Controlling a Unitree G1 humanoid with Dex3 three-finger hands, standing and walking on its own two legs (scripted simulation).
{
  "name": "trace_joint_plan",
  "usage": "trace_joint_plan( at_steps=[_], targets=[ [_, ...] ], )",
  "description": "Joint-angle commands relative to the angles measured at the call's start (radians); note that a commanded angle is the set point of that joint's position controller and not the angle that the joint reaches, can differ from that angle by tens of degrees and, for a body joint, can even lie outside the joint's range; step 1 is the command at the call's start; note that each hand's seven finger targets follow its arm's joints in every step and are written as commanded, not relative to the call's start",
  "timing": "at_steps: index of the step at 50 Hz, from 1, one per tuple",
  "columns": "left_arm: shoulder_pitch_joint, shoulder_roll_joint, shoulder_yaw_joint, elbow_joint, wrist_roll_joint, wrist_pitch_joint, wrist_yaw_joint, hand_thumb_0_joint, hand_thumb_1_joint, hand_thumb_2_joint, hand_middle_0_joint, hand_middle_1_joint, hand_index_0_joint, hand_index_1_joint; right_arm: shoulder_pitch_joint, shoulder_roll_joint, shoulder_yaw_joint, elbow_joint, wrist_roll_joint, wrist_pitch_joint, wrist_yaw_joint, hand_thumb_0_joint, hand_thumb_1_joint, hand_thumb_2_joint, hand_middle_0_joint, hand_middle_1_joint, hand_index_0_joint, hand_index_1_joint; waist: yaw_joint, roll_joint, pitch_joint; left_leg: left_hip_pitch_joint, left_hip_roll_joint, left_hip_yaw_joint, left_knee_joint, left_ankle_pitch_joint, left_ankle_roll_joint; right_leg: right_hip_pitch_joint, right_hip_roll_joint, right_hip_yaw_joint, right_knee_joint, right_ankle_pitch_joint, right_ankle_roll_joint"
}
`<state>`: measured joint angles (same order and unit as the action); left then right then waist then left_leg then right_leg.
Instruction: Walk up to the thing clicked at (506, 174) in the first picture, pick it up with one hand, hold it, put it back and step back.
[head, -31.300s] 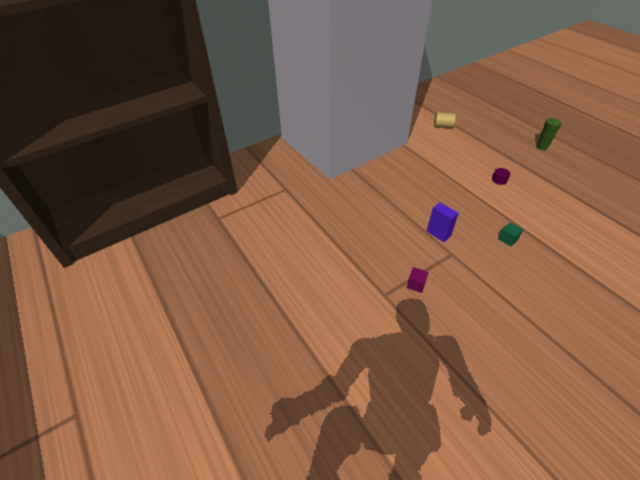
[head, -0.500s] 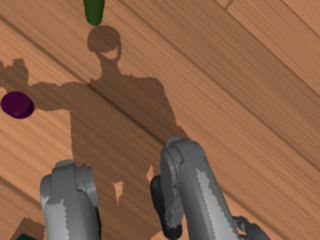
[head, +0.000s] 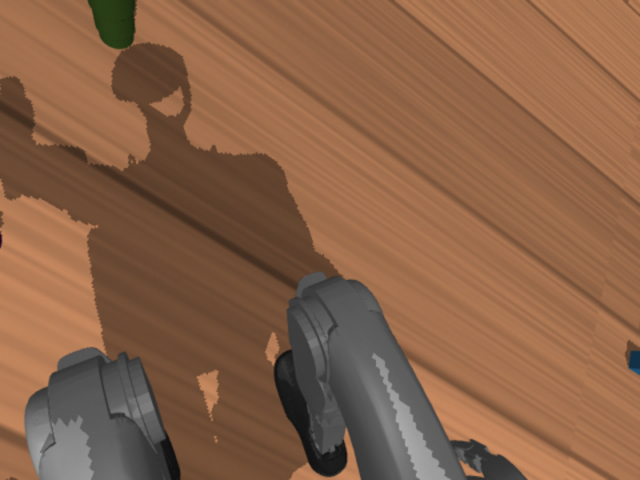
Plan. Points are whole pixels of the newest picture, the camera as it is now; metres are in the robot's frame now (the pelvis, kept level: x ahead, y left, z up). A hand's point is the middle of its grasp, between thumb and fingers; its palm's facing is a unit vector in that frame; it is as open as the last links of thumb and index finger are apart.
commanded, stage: approach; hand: left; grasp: from above
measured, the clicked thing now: out of the picture +0.49 +0.32 -0.30
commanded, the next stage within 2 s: rest palm in 0.28 s
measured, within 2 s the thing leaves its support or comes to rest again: neither
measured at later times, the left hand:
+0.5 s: hand out of the picture +0.45 +0.32 -0.20, palm faces -0.47 -0.11 -0.88, open 13.9 cm
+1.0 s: hand out of the picture +0.48 +0.29 -0.24, palm faces -0.46 -0.12 -0.88, open 14.0 cm
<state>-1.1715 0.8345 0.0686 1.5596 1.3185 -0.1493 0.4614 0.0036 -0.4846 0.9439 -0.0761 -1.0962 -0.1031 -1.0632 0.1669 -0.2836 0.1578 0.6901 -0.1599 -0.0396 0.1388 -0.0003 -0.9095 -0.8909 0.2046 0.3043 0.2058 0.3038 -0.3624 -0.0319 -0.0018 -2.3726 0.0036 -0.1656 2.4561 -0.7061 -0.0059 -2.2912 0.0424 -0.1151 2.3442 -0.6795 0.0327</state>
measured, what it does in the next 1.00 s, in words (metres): stands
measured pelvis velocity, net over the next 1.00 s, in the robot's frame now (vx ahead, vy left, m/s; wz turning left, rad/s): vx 0.00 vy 0.00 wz -0.04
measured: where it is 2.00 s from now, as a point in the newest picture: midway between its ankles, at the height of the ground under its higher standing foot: (246, 470)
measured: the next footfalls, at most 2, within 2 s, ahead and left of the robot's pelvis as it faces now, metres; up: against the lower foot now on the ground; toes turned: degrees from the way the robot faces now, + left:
none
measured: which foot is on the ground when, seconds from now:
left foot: down 0.00-1.00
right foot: down 0.00-1.00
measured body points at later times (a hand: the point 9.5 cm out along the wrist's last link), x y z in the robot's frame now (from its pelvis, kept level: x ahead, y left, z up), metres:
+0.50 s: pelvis -0.01 +0.00 +0.00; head +0.25 +0.12 +0.35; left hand +0.47 +0.33 -0.15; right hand +0.05 -0.27 -0.08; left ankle +0.06 +0.13 -0.29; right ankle +0.10 -0.12 -0.29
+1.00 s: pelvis +0.00 +0.00 -0.01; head +0.29 +0.09 +0.32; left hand +0.50 +0.30 -0.19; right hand +0.00 -0.25 -0.08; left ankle +0.06 +0.13 -0.29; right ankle +0.10 -0.12 -0.29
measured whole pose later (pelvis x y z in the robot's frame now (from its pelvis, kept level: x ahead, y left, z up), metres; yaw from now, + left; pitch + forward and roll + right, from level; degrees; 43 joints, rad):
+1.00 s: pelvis +0.00 +0.00 -0.01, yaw -2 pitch +32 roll -12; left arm -1.14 0.97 0.10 1.69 1.25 -0.16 0.50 0.00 -0.47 0.93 -0.07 -1.05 -0.09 -1.02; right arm 0.17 -0.31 0.28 0.67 -0.20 -0.13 0.17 0.00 -0.90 -0.89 0.21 0.30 0.21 0.30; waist -0.40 -0.10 0.14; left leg -2.37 0.01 -0.20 2.51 -0.71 0.00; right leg -2.28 0.06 -0.14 2.36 -0.66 0.05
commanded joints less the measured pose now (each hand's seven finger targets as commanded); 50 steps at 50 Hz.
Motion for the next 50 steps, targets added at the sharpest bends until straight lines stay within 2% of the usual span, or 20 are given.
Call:
trace_joint_plan(
  at_steps=[1, 5, 9, 11, 14, 15, 17, 19, 20, 24, 27, 29, 32, 34, 36, 39, 41, 47, 49, 50],
  targets=[
    [-0.275, 0.269, 0.019, -0.061, -0.054, 0.091, 0.008, 0.0, -0.524, 0.959, -0.058, -1.079, -0.079, -1.056, 0.201, -0.28, -0.066, -0.018, 0.023, 0.009, -0.017, 0.0, -0.902, -0.895, 0.2, 0.3, 0.2, 0.3, 0.038, 0.393, -0.691, 0.5, 0.002, 0.107, -0.261, 0.241, 0.044, 0.398, 0.029, -0.06, -0.227, 0.295, -0.066],
    [-0.198, 0.331, 0.034, -0.078, -0.114, 0.115, -0.066, 0.0, -0.524, 0.956, -0.057, -1.081, -0.079, -1.056, 0.197, -0.277, -0.056, -0.038, 0.04, 0.021, -0.023, 0.0, -0.9, -0.894, 0.2, 0.3, 0.2, 0.3, 0.059, 0.296, -0.704, 0.408, 0.002, 0.117, -0.246, 0.224, 0.064, 0.528, 0.033, -0.034, -0.254, 0.287, -0.049],
    [-0.132, 0.355, 0.036, -0.092, -0.161, 0.078, -0.146, 0.0, -0.494, 0.924, -0.056, -1.104, -0.091, -1.066, 0.196, -0.27, -0.048, -0.044, 0.043, 0.038, -0.029, 0.0, -0.897, -0.892, 0.2, 0.3, 0.2, 0.3, 0.058, 0.207, -0.683, 0.339, 0.002, 0.108, -0.231, 0.196, 0.071, 0.593, 0.038, -0.014, -0.264, 0.255, -0.041],
    [-0.104, 0.335, 0.032, -0.1, -0.172, 0.04, -0.173, 0.0, -0.483, 0.913, -0.057, -1.108, -0.096, -1.067, 0.196, -0.278, -0.047, -0.041, 0.04, 0.039, -0.034, 0.0, -0.895, -0.892, 0.201, 0.3, 0.2, 0.3, 0.051, 0.195, -0.617, 0.33, -0.001, 0.104, -0.234, 0.176, 0.064, 0.549, 0.034, -0.03, -0.274, 0.221, -0.048],
    [-0.155, 0.322, 0.025, -0.202, -0.155, -0.049, -0.192, 0.0, -0.485, 0.914, -0.063, -1.112, -0.1, -1.072, 0.214, -0.277, -0.05, -0.033, 0.024, 0.041, -0.032, 0.0, -0.895, -0.892, 0.201, 0.3, 0.2, 0.3, 0.028, 0.265, -0.611, 0.395, 0.003, 0.088, -0.237, 0.164, 0.045, 0.501, 0.036, -0.049, -0.266, 0.189, -0.06],
    [-0.186, 0.324, 0.035, -0.248, -0.154, -0.082, -0.181, 0.0, -0.492, 0.924, -0.061, -1.105, -0.096, -1.068, 0.216, -0.287, -0.056, -0.025, 0.021, 0.042, -0.034, 0.0, -0.894, -0.891, 0.201, 0.3, 0.2, 0.3, 0.037, 0.3, -0.634, 0.439, 0.003, 0.085, -0.233, 0.177, 0.037, 0.473, 0.034, -0.06, -0.264, 0.2, -0.063],
    [-0.185, 0.239, -0.008, -0.287, -0.137, -0.132, -0.165, 0.0, -0.48, 0.923, -0.064, -1.114, -0.101, -1.074, 0.23, -0.283, -0.063, -0.02, 0.013, 0.038, -0.027, 0.0, -0.895, -0.891, 0.201, 0.3, 0.2, 0.3, 0.008, 0.351, -0.634, 0.518, 0.008, 0.07, -0.237, 0.186, 0.025, 0.424, 0.034, -0.078, -0.25, 0.209, -0.065],
    [-0.213, 0.202, -0.031, -0.32, -0.115, -0.168, -0.13, 0.0, -0.478, 0.922, -0.061, -1.111, -0.098, -1.071, 0.22, -0.291, -0.074, -0.011, 0.008, 0.033, -0.025, 0.0, -0.896, -0.892, 0.201, 0.3, 0.2, 0.3, 0.01, 0.422, -0.632, 0.607, 0.011, 0.048, -0.248, 0.205, 0.009, 0.338, 0.028, -0.099, -0.228, 0.215, -0.074],
    [-0.272, 0.235, -0.023, -0.404, -0.106, -0.184, -0.108, 0.0, -0.485, 0.908, -0.057, -1.085, -0.097, -1.042, 0.22, -0.284, -0.074, -0.003, 0.005, 0.031, -0.023, 0.0, -0.896, -0.893, 0.2, 0.3, 0.2, 0.3, 0.021, 0.49, -0.705, 0.677, 0.014, 0.045, -0.259, 0.233, 0.005, 0.344, 0.028, -0.101, -0.215, 0.236, -0.069],
    [-0.236, 0.176, -0.047, -0.237, -0.055, -0.165, -0.022, 0.0, -0.505, 0.95, -0.06, -1.035, -0.076, -1.016, 0.199, -0.29, -0.082, 0.016, -0.01, 0.02, -0.012, 0.0, -0.895, -0.898, 0.2, 0.3, 0.2, 0.3, 0.0, 0.494, -0.629, 0.687, 0.014, 0.038, -0.257, 0.252, 0.002, 0.269, 0.025, -0.117, -0.186, 0.255, -0.068],
    [-0.231, 0.186, -0.03, -0.094, -0.009, -0.134, 0.049, 0.0, -0.501, 0.963, -0.06, -1.013, -0.072, -0.999, 0.201, -0.299, -0.071, 0.029, -0.023, 0.005, -0.01, 0.0, -0.891, -0.896, 0.2, 0.3, 0.2, 0.3, -0.02, 0.459, -0.563, 0.644, 0.014, 0.035, -0.258, 0.249, 0.004, 0.24, 0.024, -0.127, -0.177, 0.259, -0.066],
    [-0.258, 0.247, -0.002, -0.058, 0.026, -0.114, 0.089, 0.0, -0.495, 0.971, -0.064, -1.023, -0.075, -1.009, 0.192, -0.306, -0.061, 0.024, -0.028, -0.004, -0.007, 0.0, -0.892, -0.896, 0.2, 0.3, 0.2, 0.3, -0.015, 0.472, -0.547, 0.614, 0.013, 0.035, -0.267, 0.229, 0.003, 0.238, 0.02, -0.127, -0.171, 0.254, -0.068],
    [-0.262, 0.262, 0.006, 0.0, 0.048, -0.068, 0.129, 0.0, -0.485, 0.968, -0.065, -1.034, -0.079, -1.017, 0.175, -0.309, -0.047, 0.007, -0.035, -0.019, 0.001, 0.0, -0.891, -0.896, 0.2, 0.3, 0.2, 0.3, -0.015, 0.474, -0.561, 0.612, 0.012, 0.042, -0.264, 0.226, 0.006, 0.252, 0.021, -0.123, -0.165, 0.262, -0.07],
    [-0.293, 0.257, 0.005, 0.029, 0.037, -0.04, 0.145, 0.0, -0.469, 0.933, -0.059, -1.049, -0.084, -1.022, 0.167, -0.315, -0.038, -0.005, -0.042, -0.04, 0.007, 0.0, -0.891, -0.896, 0.2, 0.3, 0.2, 0.3, -0.042, 0.461, -0.542, 0.583, 0.012, 0.051, -0.248, 0.21, 0.013, 0.263, 0.023, -0.119, -0.175, 0.258, -0.065],
    [-0.293, 0.293, 0.018, 0.048, 0.016, -0.019, 0.158, 0.0, -0.484, 0.938, -0.06, -1.045, -0.08, -1.021, 0.166, -0.319, -0.027, -0.017, -0.039, -0.054, 0.009, 0.0, -0.892, -0.897, 0.2, 0.3, 0.2, 0.3, -0.041, 0.431, -0.574, 0.546, 0.013, 0.063, -0.222, 0.21, 0.028, 0.314, 0.032, -0.108, -0.193, 0.27, -0.061],
    [-0.278, 0.278, 0.003, 0.094, -0.013, 0.006, 0.133, 0.0, -0.474, 0.922, -0.057, -1.055, -0.083, -1.025, 0.179, -0.325, -0.013, -0.019, -0.04, -0.085, 0.018, 0.0, -0.894, -0.896, 0.2, 0.3, 0.2, 0.3, -0.068, 0.366, -0.528, 0.485, 0.013, 0.069, -0.195, 0.179, 0.042, 0.326, 0.033, -0.101, -0.207, 0.243, -0.052],
    [-0.264, 0.341, 0.015, 0.078, -0.037, 0.011, 0.12, 0.0, -0.488, 0.929, -0.058, -1.055, -0.081, -1.028, 0.165, -0.327, 0.001, -0.029, -0.033, -0.091, 0.013, 0.0, -0.895, -0.898, 0.2, 0.3, 0.2, 0.3, -0.037, 0.405, -0.589, 0.501, 0.019, 0.067, -0.194, 0.2, 0.039, 0.385, 0.038, -0.092, -0.197, 0.257, -0.058],
    [-0.228, 0.408, 0.041, -0.002, -0.084, -0.008, 0.072, 0.0, -0.488, 0.925, -0.06, -1.046, -0.083, -1.021, 0.174, -0.33, 0.024, -0.039, -0.031, -0.102, 0.012, 0.0, -0.894, -0.897, 0.2, 0.3, 0.2, 0.3, -0.021, 0.419, -0.644, 0.505, 0.024, 0.058, -0.19, 0.235, 0.034, 0.47, 0.043, -0.101, -0.192, 0.282, -0.057],
    [-0.21, 0.393, 0.027, -0.005, -0.093, -0.019, 0.059, 0.0, -0.497, 0.925, -0.058, -1.046, -0.079, -1.022, 0.177, -0.328, 0.032, -0.031, -0.03, -0.099, 0.013, 0.0, -0.896, -0.898, 0.2, 0.3, 0.2, 0.3, -0.028, 0.411, -0.625, 0.495, 0.026, 0.056, -0.177, 0.248, 0.034, 0.479, 0.047, -0.1, -0.189, 0.301, -0.056],
    [-0.191, 0.42, 0.05, -0.001, -0.092, -0.024, 0.06, 0.0, -0.491, 0.925, -0.058, -1.044, -0.08, -1.019, 0.173, -0.343, 0.03, -0.043, -0.032, -0.098, 0.012, 0.0, -0.894, -0.897, 0.2, 0.3, 0.2, 0.3, -0.029, 0.405, -0.619, 0.487, 0.025, 0.053, -0.178, 0.258, 0.033, 0.486, 0.046, -0.107, -0.191, 0.307, -0.056]
  ],
)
